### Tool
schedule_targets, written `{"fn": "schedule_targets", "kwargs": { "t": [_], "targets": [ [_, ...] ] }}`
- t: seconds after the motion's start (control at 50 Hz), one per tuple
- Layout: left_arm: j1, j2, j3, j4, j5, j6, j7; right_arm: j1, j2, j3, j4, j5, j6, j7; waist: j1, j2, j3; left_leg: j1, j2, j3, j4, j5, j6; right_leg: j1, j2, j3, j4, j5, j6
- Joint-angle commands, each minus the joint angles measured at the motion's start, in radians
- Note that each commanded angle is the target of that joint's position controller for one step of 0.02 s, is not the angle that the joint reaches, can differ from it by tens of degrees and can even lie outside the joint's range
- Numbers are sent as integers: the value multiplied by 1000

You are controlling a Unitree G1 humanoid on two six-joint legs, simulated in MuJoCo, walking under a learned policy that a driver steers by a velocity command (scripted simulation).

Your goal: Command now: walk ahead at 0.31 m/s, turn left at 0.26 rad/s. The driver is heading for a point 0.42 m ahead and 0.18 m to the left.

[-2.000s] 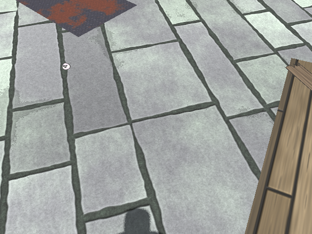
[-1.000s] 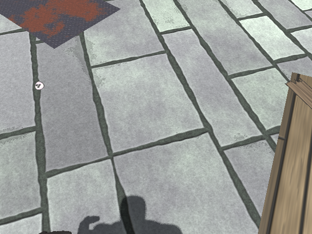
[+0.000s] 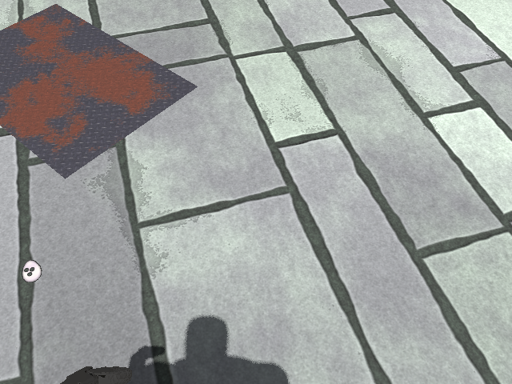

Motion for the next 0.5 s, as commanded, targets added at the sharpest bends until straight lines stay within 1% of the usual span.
{"fn": "schedule_targets", "kwargs": {
  "t": [0.02,0.04,0.06,0.08,0.1,0.12,0.14,0.16,0.18,0.2,0.22,0.26,0.32,0.38,0.42,0.44,0.46,0.48,0.5],
  "targets": [
    [224,206,67,13,24,-28,10,-40,-158,-29,-67,-3,5,-10,171,92,-163,-119,161,-94,341,747,59,414,-11,7,-17,268,-58],
    [331,284,81,23,45,-22,22,17,-80,-4,-97,-23,-4,-6,167,-77,-325,-451,51,-47,687,309,-4,819,-258,227,97,625,-166],
    [341,260,70,11,23,-1,24,122,-24,16,-83,-5,-11,-4,151,-266,-528,-638,-46,-87,986,-367,-41,1005,-450,482,64,700,-298],
    [308,198,53,-9,12,16,27,76,-153,-23,-82,19,-8,-4,169,-133,-495,-659,17,-172,1065,-349,-38,878,-395,420,15,532,-263],
    [224,167,43,-25,8,26,36,-15,-169,-33,-116,36,2,-10,146,-103,-337,-725,59,-122,1063,-288,-39,734,-354,300,-24,405,-222],
    [159,140,34,-21,6,30,40,-45,-143,-34,-119,28,21,-19,115,-51,-216,-722,97,-92,1014,-225,-51,566,-307,215,-86,284,-201],
    [115,117,29,-20,13,28,41,-40,-129,-41,-119,15,47,-29,84,-60,-157,-656,131,-93,965,-172,-54,419,-281,159,-134,183,-181],
    [80,121,31,-17,27,28,38,-12,-100,-40,-123,11,71,-33,54,-90,-122,-576,135,-76,948,-129,-59,300,-261,111,-184,102,-181],
    [51,126,34,-16,34,28,37,-3,-83,-41,-131,9,87,-36,39,-98,-97,-539,130,-58,925,-103,-61,226,-254,72,-223,50,-191],
    [34,135,38,-14,36,27,39,-8,-75,-43,-146,7,95,-38,32,-97,-84,-534,134,-50,888,-75,-61,199,-256,41,-246,28,-200],
    [31,145,42,-10,35,26,44,-25,-76,-45,-163,5,100,-37,31,-96,-83,-542,139,-48,843,-41,-60,204,-262,19,-257,33,-206],
    [28,162,49,-2,26,30,58,-71,-88,-49,-194,0,100,-30,40,-78,-103,-534,154,-48,738,46,-52,240,-268,-22,-262,23,-206],
    [23,186,55,5,17,50,73,-140,-95,-50,-231,0,99,-11,56,-68,-110,-491,147,-19,613,114,-41,276,-275,-72,-267,-23,-193],
    [44,210,63,15,2,73,72,-194,-112,-57,-267,1,109,6,73,-64,-96,-483,131,9,524,75,-26,346,-298,-80,-234,-66,-174],
    [48,225,69,19,-10,87,70,-207,-117,-62,-286,1,115,18,68,-70,-87,-460,119,26,437,53,-5,390,-311,-82,-187,-72,-148],
    [41,227,71,20,-19,93,70,-191,-115,-64,-286,0,115,22,51,-67,-88,-418,104,47,356,91,11,396,-302,-96,-144,-75,-122],
    [59,215,71,29,-26,98,68,-170,-122,-70,-281,-4,114,22,41,-52,-92,-355,79,57,268,159,35,384,-277,-119,-82,-107,-83],
    [118,183,65,52,-21,103,63,-134,-165,-85,-275,-10,111,12,39,25,-95,-263,87,-5,164,307,73,334,-221,-163,40,-184,-15],
    [118,126,51,29,20,102,53,-98,-285,-114,-285,-13,107,-9,67,297,-104,-109,306,-305,127,713,164,104,-93,-262,348,-471,80]
  ]
}}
